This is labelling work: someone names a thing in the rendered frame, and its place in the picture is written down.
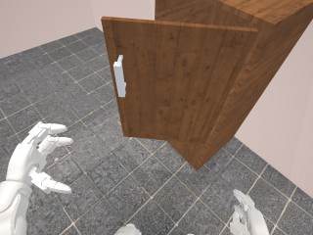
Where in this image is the robot left hand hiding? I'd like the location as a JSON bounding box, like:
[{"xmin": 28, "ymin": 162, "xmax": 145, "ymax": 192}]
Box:
[{"xmin": 6, "ymin": 121, "xmax": 73, "ymax": 194}]

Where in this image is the left robot forearm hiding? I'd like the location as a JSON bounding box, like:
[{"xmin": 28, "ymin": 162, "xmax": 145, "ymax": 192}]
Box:
[{"xmin": 0, "ymin": 180, "xmax": 32, "ymax": 235}]

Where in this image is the robot right hand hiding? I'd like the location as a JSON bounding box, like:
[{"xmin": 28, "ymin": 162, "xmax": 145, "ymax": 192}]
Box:
[{"xmin": 230, "ymin": 189, "xmax": 270, "ymax": 235}]

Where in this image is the handle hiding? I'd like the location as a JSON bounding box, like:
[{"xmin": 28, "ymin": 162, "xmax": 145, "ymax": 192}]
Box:
[{"xmin": 113, "ymin": 55, "xmax": 126, "ymax": 98}]

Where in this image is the cupboard door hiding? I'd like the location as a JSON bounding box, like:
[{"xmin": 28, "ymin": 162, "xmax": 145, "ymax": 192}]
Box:
[{"xmin": 101, "ymin": 16, "xmax": 259, "ymax": 144}]

